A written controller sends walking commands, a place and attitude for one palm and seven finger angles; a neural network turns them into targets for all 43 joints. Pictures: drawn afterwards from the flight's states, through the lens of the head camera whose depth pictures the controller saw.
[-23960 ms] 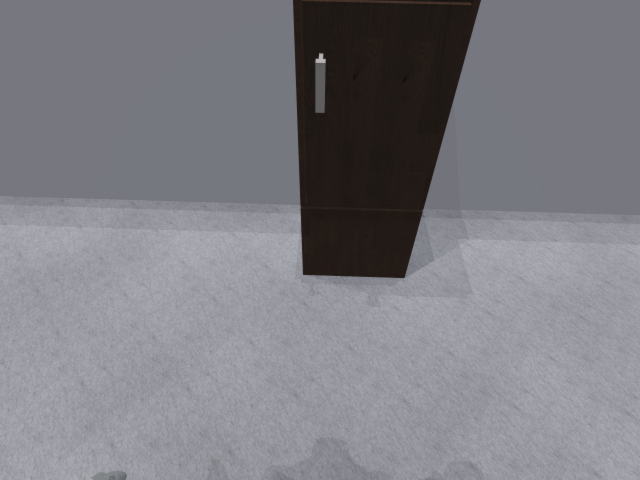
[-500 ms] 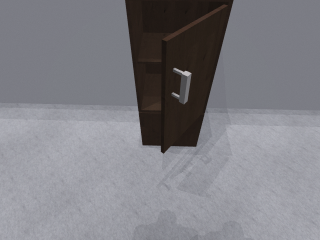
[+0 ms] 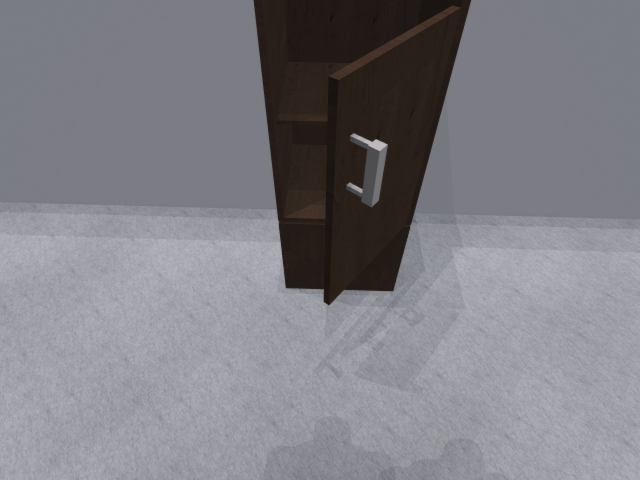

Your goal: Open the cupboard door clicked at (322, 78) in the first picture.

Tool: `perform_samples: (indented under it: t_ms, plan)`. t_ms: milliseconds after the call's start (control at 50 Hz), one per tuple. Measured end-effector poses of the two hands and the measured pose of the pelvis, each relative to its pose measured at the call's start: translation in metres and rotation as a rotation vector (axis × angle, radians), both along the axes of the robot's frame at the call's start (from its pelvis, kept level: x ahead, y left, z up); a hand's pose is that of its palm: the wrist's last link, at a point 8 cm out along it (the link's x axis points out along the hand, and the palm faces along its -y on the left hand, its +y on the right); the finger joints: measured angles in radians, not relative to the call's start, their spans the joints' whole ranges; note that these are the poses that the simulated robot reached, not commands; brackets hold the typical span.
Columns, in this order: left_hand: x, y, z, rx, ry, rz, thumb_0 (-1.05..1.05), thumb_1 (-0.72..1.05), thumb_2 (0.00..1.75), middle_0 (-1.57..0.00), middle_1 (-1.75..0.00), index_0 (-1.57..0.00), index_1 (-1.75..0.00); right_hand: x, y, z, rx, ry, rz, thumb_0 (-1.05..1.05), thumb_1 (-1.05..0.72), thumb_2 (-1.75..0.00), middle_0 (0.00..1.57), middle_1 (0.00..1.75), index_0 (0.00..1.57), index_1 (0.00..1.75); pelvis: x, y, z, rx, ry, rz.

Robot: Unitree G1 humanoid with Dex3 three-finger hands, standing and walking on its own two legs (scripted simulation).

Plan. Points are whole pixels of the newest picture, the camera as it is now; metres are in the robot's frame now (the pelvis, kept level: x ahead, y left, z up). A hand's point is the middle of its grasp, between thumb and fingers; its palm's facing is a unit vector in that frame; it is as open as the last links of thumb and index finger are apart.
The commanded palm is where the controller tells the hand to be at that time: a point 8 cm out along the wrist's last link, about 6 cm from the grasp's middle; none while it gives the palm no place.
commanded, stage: look to check the result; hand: left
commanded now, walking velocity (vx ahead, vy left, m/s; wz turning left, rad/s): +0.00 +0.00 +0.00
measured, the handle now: (363, 170) +0.59 -0.04 +0.05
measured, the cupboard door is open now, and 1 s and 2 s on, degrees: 52 52 52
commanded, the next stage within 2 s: walk to a spot facing it in 0.16 s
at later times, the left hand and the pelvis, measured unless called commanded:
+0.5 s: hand out of the picture +0.00 +0.17 -0.18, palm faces -0.01 -0.98 -0.18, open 7.4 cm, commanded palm none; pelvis +0.00 +0.00 -0.01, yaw -4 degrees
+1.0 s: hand out of the picture +0.11 +0.16 -0.17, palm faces -0.25 -0.93 -0.25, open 7.4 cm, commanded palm none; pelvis +0.01 -0.02 +0.00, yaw -21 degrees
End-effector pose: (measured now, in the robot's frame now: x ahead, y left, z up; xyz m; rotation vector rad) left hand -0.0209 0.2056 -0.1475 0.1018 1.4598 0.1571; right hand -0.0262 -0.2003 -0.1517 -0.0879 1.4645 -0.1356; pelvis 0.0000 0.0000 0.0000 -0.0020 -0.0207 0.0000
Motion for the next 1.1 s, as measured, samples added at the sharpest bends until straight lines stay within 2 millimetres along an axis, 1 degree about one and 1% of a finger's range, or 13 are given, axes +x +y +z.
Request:
perform_samples:
  t_ms: [360,420,480,560,620,680,740,840,900,980,1040,1080,1100]
  plan:
    - [0.008,0.004,0.0,0.003,0.0,-0.008,0.0,0.91,0.9,-0.2,-0.3,-0.2,-0.3,0.004,-0.001,0.0,-0.009,0.004,-0.007,0.0,-0.91,-0.9,0.2,0.3,0.19,0.3,0.003,0.002,0.0,0.0,0.006,-0.011]
    - [0.011,0.006,-0.002,0.003,0.012,-0.017,0.0,0.91,0.9,-0.2,-0.3,-0.2,-0.3,0.005,-0.004,-0.002,-0.02,0.001,-0.029,0.0,-0.91,-0.9,0.2,0.3,0.19,0.3,0.002,0.002,-0.003,0.0,0.009,-0.034]
    - [0.017,0.01,-0.004,0.01,0.02,-0.039,0.0,0.91,0.9,-0.2,-0.3,-0.2,-0.3,0.005,-0.011,-0.004,-0.037,-0.01,-0.062,0.01,-0.91,-0.9,0.2,0.3,0.2,0.3,0.0,0.0,-0.006,0.005,0.016,-0.064]
    - [0.035,0.016,-0.006,0.038,0.007,-0.082,0.0,0.91,0.9,-0.2,-0.3,-0.2,-0.3,0.005,-0.027,-0.009,-0.056,-0.036,-0.101,0.01,-0.91,-0.9,0.21,0.3,0.2,0.3,-0.002,-0.006,-0.012,0.021,0.022,-0.109]
    - [0.056,0.015,-0.003,0.071,-0.024,-0.117,0.01,0.91,0.9,-0.2,-0.3,-0.2,-0.3,0.006,-0.043,-0.016,-0.061,-0.055,-0.123,0.0,-0.91,-0.9,0.21,0.3,0.2,0.3,-0.001,-0.015,-0.017,0.029,0.02,-0.143]
    - [0.078,0.01,0.0,0.103,-0.08,-0.151,0.0,0.91,0.9,-0.2,-0.3,-0.2,-0.3,0.01,-0.062,-0.024,-0.064,-0.068,-0.144,0.01,-0.91,-0.9,0.21,0.3,0.2,0.3,-0.001,-0.025,-0.021,0.02,0.023,-0.161]
    - [0.093,0.005,0.008,0.12,-0.12,-0.175,0.0,0.91,0.9,-0.2,-0.3,-0.2,-0.3,0.023,-0.077,-0.018,-0.079,-0.086,-0.159,0.01,-0.91,-0.9,0.2,0.3,0.2,0.3,-0.001,-0.03,-0.016,0.02,0.028,-0.188]
    - [0.111,-0.003,0.016,0.114,-0.123,-0.24,0.0,0.91,0.9,-0.2,-0.3,-0.2,-0.3,0.056,-0.095,0.001,-0.114,-0.205,-0.196,0.01,-0.91,-0.9,0.2,0.3,0.19,0.3,0.002,-0.033,-0.005,0.03,0.04,-0.258]
    - [0.122,-0.005,0.017,0.102,-0.124,-0.281,0.0,0.91,0.9,-0.21,-0.3,-0.2,-0.3,0.074,-0.099,0.012,-0.133,-0.276,-0.218,0.01,-0.91,-0.9,0.2,0.3,0.19,0.3,0.006,-0.03,-0.002,0.033,0.044,-0.298]
    - [0.139,-0.001,0.015,0.082,-0.131,-0.325,0.0,0.91,0.9,-0.21,-0.3,-0.2,-0.3,0.092,-0.096,0.022,-0.156,-0.339,-0.24,0.01,-0.91,-0.9,0.2,0.3,0.19,0.3,0.012,-0.022,-0.002,0.031,0.046,-0.346]
    - [0.153,0.006,0.01,0.066,-0.136,-0.353,0.0,0.9,0.9,-0.21,-0.3,-0.2,-0.3,0.098,-0.089,0.029,-0.177,-0.366,-0.258,0.01,-0.91,-0.9,0.2,0.3,0.19,0.3,0.017,-0.012,-0.003,0.025,0.049,-0.381]
    - [0.165,0.012,0.003,0.055,-0.137,-0.376,0.0,0.9,0.9,-0.21,-0.3,-0.2,-0.3,0.097,-0.081,0.031,-0.196,-0.38,-0.276,0.0,-0.91,-0.9,0.2,0.3,0.19,0.3,0.022,-0.004,-0.006,0.018,0.051,-0.405]
    - [0.173,0.015,-0.002,0.049,-0.141,-0.387,0.0,0.9,0.9,-0.21,-0.3,-0.2,-0.3,0.095,-0.078,0.03,-0.211,-0.389,-0.281,0.0,-0.91,-0.9,0.2,0.3,0.19,0.3,0.026,0.0,-0.011,0.0,0.06,-0.416]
